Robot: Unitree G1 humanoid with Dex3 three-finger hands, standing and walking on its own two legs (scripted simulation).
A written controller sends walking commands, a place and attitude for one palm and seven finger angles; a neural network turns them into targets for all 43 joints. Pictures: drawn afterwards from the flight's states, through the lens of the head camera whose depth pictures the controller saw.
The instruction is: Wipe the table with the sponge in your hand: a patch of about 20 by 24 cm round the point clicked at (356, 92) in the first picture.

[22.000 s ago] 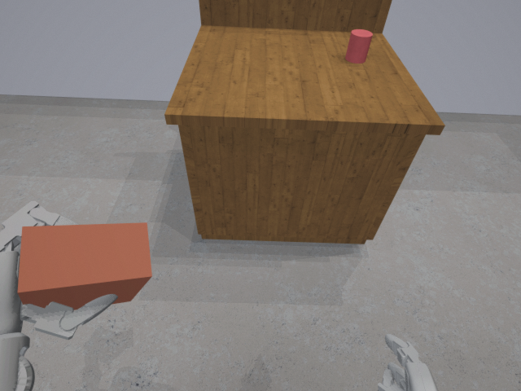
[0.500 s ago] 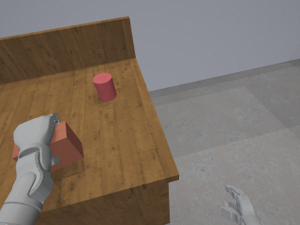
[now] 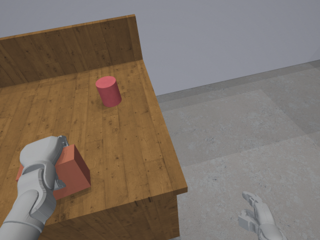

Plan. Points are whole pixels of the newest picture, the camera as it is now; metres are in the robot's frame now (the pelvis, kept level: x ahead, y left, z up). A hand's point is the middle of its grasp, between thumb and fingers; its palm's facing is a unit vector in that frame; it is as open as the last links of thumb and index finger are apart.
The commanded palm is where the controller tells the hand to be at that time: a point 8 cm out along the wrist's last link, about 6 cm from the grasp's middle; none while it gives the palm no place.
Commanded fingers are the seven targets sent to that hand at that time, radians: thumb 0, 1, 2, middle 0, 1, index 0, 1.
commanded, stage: move the sponge above the wiping area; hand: left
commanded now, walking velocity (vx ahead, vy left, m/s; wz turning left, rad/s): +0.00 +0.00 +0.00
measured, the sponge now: (60, 179) +0.25 +0.31 +0.01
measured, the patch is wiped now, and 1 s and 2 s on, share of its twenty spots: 0.00 0.00 0.00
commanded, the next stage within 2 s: lower the sponge onto the table in 1.82 s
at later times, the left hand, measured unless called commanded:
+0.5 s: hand (68, 174) +0.25 +0.27 +0.05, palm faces -0.19 -0.11 -0.98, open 9.9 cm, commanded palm +0.25 +0.28 +0.15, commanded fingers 0.00 0.10 1.30 -1.20 -1.60 -1.20 -1.60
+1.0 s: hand (66, 166) +0.25 +0.26 +0.08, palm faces +0.00 -0.04 -1.00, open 9.9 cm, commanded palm +0.24 +0.28 +0.15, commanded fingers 0.00 0.10 1.30 -1.20 -1.60 -1.20 -1.60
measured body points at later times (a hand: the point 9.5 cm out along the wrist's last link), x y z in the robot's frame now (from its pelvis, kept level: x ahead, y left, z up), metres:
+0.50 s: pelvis +0.00 +0.01 +0.00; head +0.01 -0.03 +0.45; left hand +0.26 +0.28 +0.10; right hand +0.23 -0.22 -0.10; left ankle +0.03 +0.13 -0.74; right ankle -0.03 -0.10 -0.74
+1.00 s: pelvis -0.01 +0.01 +0.00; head +0.00 -0.02 +0.45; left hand +0.25 +0.26 +0.13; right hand +0.22 -0.21 -0.09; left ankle +0.03 +0.13 -0.74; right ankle -0.03 -0.10 -0.74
